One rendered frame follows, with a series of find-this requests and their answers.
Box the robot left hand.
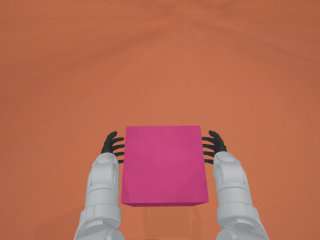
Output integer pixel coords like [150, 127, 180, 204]
[101, 131, 125, 164]

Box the robot right upper arm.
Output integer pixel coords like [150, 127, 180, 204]
[216, 226, 268, 240]

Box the carton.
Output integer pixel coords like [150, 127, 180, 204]
[121, 125, 209, 207]

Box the left robot forearm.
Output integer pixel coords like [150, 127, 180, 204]
[73, 152, 121, 240]

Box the robot left upper arm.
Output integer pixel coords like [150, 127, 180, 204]
[77, 228, 125, 240]

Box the right robot forearm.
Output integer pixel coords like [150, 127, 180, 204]
[213, 151, 270, 240]

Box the robot right hand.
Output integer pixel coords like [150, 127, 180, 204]
[201, 130, 227, 164]

